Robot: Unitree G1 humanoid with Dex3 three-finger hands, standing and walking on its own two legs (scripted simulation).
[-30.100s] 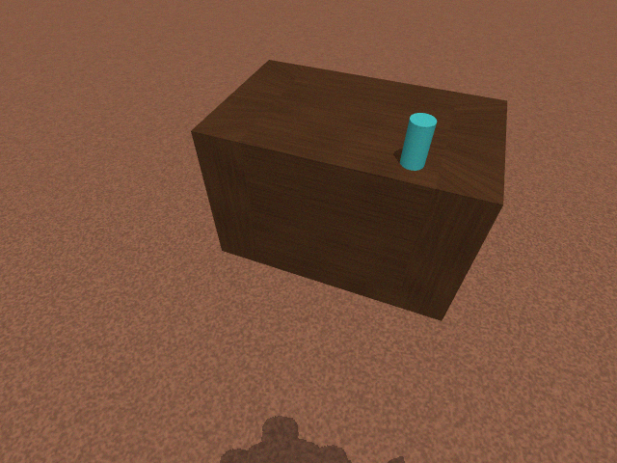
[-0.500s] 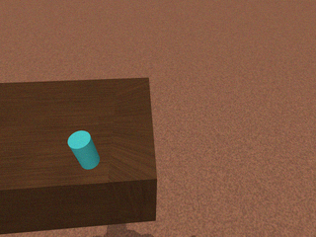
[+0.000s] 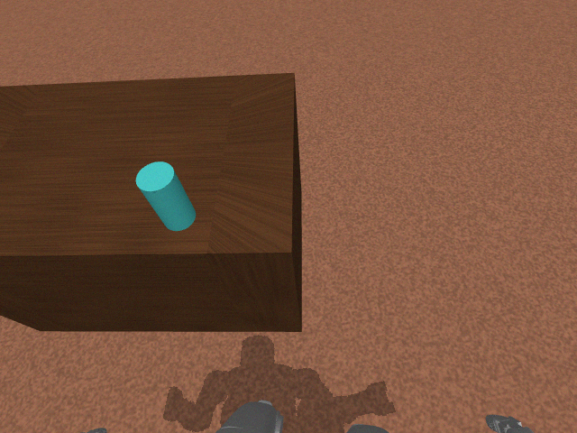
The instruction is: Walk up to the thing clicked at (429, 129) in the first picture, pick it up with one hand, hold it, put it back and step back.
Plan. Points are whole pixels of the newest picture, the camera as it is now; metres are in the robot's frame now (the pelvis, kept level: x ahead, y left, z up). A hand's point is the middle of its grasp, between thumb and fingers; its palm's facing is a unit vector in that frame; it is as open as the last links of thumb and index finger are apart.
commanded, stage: step back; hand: left
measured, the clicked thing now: (168, 198) +0.54 +0.26 -0.09
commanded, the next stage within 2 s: none
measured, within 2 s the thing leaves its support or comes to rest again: neither
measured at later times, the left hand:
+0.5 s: hand out of the picture -0.04 +0.34 -0.15, palm faces -0.01 -0.91 -0.41, open 7.4 cm
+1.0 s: hand out of the picture -0.14 +0.33 -0.12, palm faces -0.01 -0.89 -0.46, open 7.4 cm
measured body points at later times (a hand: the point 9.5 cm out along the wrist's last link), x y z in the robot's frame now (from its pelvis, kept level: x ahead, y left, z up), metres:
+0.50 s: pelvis -0.13 +0.05 +0.00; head -0.07 +0.08 +0.45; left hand -0.04 +0.39 -0.12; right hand +0.02 -0.25 -0.10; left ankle -0.04 +0.14 -0.73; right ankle -0.20 -0.11 -0.64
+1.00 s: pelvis -0.28 +0.06 +0.00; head -0.22 +0.03 +0.44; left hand -0.14 +0.37 -0.09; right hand -0.25 -0.27 -0.14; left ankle -0.32 +0.20 -0.69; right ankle -0.23 -0.07 -0.73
